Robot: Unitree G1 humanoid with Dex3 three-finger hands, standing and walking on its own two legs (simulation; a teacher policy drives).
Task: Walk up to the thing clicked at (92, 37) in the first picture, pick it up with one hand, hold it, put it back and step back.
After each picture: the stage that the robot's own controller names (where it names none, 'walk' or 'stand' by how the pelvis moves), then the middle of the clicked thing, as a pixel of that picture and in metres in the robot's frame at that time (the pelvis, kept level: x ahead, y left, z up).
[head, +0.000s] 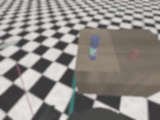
stand; (93, 48) +0.64 +0.02 +0.00
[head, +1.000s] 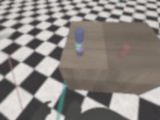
walk; (79, 43) +0.59 +0.16 +0.03
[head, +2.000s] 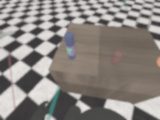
stand; (70, 47) +0.55 +0.22 +0.02
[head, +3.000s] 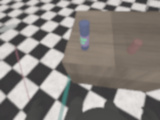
stand; (84, 37) +0.60 +0.11 +0.04
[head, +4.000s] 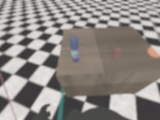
stand; (74, 50) +0.56 +0.19 +0.01
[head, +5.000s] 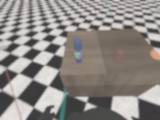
stand; (78, 51) +0.58 +0.17 -0.01
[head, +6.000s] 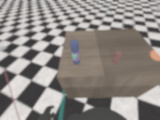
stand; (75, 53) +0.56 +0.18 -0.01
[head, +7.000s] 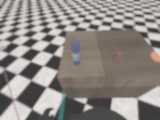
stand; (76, 53) +0.55 +0.18 -0.01
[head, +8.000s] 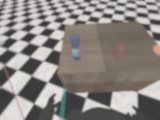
rise first; (76, 48) +0.57 +0.18 +0.00
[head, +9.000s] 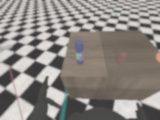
go down; (79, 53) +0.56 +0.17 +0.00
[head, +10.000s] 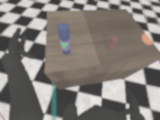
go down; (65, 41) +0.56 +0.17 +0.04
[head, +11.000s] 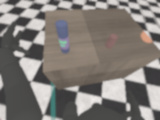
approach; (63, 39) +0.57 +0.17 +0.06
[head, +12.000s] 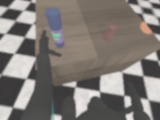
close in; (57, 31) +0.58 +0.18 +0.09
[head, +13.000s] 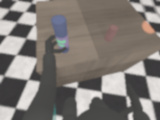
close; (62, 37) +0.53 +0.15 +0.09
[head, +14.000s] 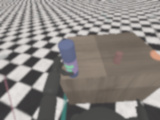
lift; (70, 62) +0.30 +0.14 +0.21
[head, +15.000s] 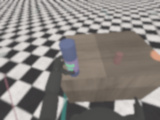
hold; (71, 61) +0.31 +0.14 +0.19
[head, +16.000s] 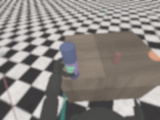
hold; (71, 63) +0.31 +0.14 +0.18
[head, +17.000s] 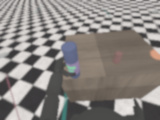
hold; (72, 63) +0.31 +0.13 +0.18
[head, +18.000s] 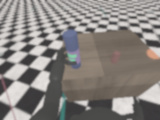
crouch; (73, 52) +0.38 +0.13 +0.20
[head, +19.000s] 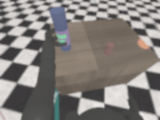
lower; (62, 33) +0.49 +0.17 +0.21
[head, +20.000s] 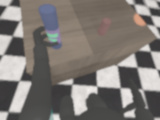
lower; (53, 31) +0.55 +0.16 +0.10
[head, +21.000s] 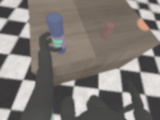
lower; (58, 37) +0.52 +0.15 +0.09
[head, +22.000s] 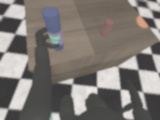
lower; (55, 33) +0.53 +0.16 +0.10
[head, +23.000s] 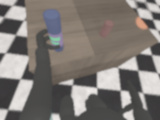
lower; (55, 35) +0.53 +0.16 +0.10
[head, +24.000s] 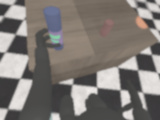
open; (55, 33) +0.54 +0.15 +0.10
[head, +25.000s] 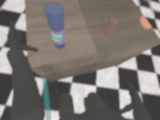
rise; (57, 31) +0.53 +0.16 +0.10
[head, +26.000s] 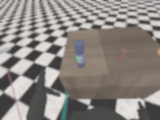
sink last; (80, 55) +0.51 +0.15 +0.04
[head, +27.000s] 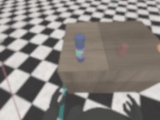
stand; (80, 49) +0.52 +0.14 +0.05
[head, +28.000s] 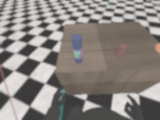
stand; (77, 50) +0.52 +0.15 +0.06
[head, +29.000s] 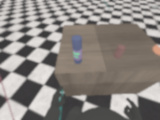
stand; (77, 51) +0.52 +0.15 +0.06
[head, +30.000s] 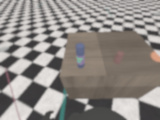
stand; (80, 56) +0.53 +0.14 +0.00
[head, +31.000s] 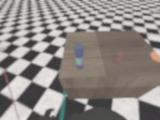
stand; (79, 57) +0.51 +0.14 -0.01
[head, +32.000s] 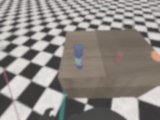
stand; (79, 57) +0.51 +0.14 -0.01
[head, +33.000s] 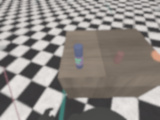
walk; (79, 57) +0.51 +0.14 -0.01
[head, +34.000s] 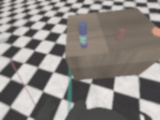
walk; (83, 36) +0.69 +0.14 +0.01
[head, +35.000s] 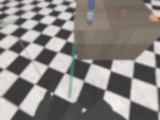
walk; (90, 12) +1.02 +0.09 +0.03
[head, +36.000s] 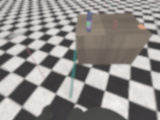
walk; (89, 22) +1.16 +0.12 +0.01
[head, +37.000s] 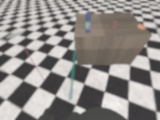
stand; (88, 23) +1.13 +0.11 -0.01
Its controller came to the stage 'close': yes
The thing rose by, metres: 0.21
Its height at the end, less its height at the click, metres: +0.00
